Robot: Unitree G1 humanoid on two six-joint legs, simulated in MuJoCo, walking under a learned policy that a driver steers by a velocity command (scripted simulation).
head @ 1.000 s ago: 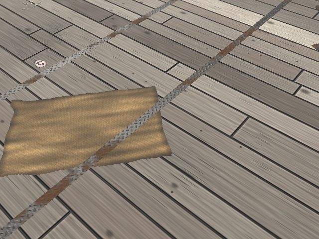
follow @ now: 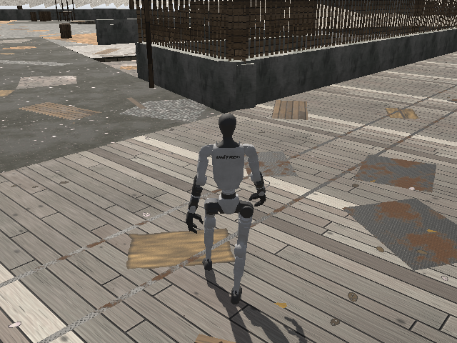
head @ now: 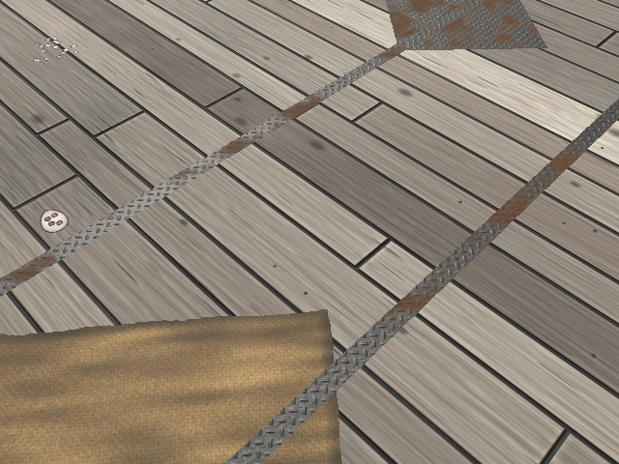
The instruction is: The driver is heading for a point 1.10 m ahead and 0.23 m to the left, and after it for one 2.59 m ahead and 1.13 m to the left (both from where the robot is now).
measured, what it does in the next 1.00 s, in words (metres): walks ahead, turning left: left foot, then right foot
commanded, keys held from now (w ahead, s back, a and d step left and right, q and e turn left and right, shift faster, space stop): w+q+shift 0.40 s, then w+shift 0.60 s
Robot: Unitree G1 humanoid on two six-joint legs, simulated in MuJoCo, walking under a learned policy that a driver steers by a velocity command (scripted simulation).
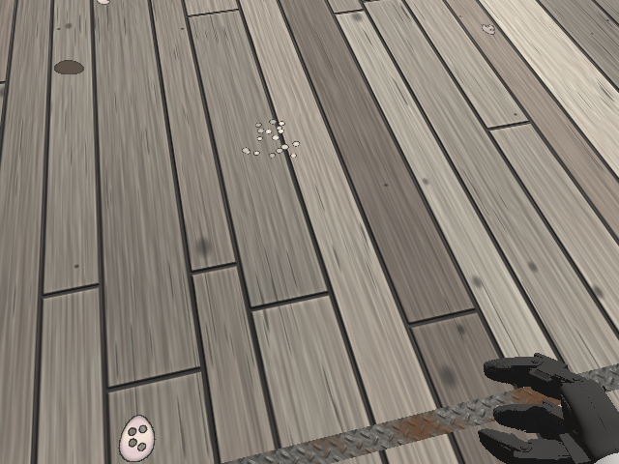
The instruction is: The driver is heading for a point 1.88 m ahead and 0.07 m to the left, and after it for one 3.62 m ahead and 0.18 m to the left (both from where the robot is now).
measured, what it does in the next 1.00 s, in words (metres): walks ahead: left foot, then right foot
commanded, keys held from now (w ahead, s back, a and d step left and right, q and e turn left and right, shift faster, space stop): w+shift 1.00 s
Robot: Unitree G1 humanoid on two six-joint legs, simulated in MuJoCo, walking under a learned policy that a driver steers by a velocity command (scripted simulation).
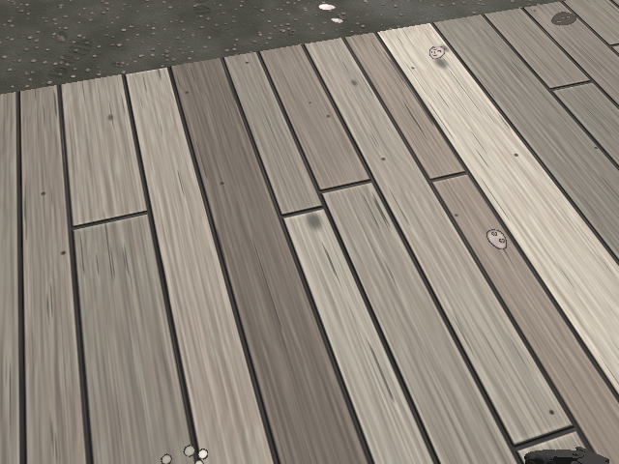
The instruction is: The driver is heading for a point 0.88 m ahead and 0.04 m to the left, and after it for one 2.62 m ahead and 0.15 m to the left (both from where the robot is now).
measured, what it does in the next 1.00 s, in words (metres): walks ahead: right foot, then left foot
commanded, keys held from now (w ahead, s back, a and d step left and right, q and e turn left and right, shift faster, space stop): w+shift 0.62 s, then w+q+shift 0.26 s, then w+shift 0.12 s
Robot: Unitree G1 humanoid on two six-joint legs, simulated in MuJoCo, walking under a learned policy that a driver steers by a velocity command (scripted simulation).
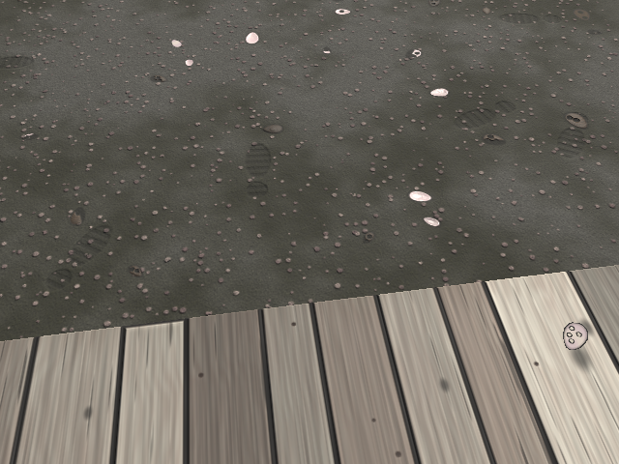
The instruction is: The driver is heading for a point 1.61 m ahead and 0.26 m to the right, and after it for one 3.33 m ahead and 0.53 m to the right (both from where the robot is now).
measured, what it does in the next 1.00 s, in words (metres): goes down, turning right: right foot, then left foot 0.16 m lower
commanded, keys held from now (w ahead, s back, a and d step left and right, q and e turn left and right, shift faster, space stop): w+shift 0.22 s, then w+e+shift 0.52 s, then w+shift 0.26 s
